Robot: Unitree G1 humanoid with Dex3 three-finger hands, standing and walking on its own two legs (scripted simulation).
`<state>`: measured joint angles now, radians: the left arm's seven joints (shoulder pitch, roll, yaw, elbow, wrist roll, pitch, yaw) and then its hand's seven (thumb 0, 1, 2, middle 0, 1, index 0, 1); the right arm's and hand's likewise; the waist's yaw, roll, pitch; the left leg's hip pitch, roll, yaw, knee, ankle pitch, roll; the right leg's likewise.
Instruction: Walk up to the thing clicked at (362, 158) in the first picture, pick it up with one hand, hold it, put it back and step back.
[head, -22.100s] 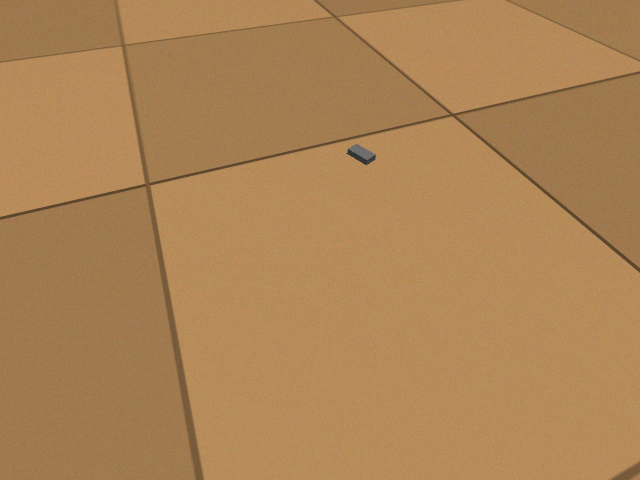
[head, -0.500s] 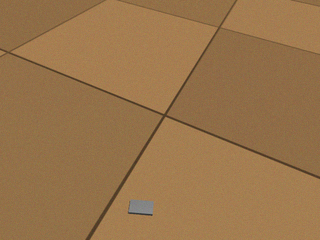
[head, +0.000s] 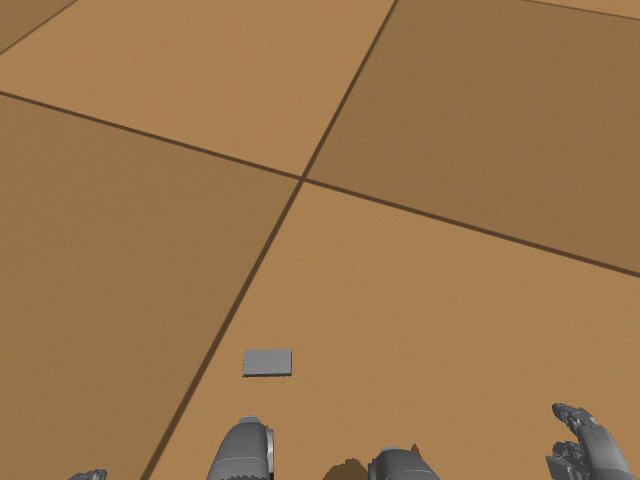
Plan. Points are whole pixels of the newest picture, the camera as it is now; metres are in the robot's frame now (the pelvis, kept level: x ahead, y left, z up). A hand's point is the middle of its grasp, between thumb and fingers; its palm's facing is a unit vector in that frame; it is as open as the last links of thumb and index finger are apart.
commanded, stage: walk up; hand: left
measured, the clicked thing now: (268, 362) +0.44 +0.17 -0.72
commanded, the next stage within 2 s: stand in 1.18 s
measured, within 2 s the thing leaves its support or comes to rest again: neither
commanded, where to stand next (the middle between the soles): +0.06 +0.00 m, yaw +1 degrees
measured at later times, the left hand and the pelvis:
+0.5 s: hand out of the picture +0.02 +0.35 -0.12, palm faces +0.08 -0.89 -0.44, open 7.4 cm; pelvis -0.01 +0.05 +0.02, yaw +4 degrees
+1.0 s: hand out of the picture +0.07 +0.28 -0.13, palm faces -0.03 -0.93 -0.36, open 7.4 cm; pelvis +0.01 +0.02 +0.02, yaw +1 degrees
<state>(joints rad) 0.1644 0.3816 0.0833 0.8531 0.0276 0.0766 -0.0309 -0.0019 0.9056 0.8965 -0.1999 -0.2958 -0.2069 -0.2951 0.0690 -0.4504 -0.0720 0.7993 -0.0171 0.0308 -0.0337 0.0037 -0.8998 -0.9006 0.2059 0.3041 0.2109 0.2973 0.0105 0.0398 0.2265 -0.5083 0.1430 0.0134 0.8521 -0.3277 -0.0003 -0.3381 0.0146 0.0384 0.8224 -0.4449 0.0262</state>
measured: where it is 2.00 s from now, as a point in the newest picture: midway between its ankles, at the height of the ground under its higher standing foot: outside the picture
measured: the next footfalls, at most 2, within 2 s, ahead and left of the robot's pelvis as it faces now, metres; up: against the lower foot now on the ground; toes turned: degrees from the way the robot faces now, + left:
left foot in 0.42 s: +0.06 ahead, +0.15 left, +0.00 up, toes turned +2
right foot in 0.90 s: +0.07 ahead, -0.13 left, +0.00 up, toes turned +1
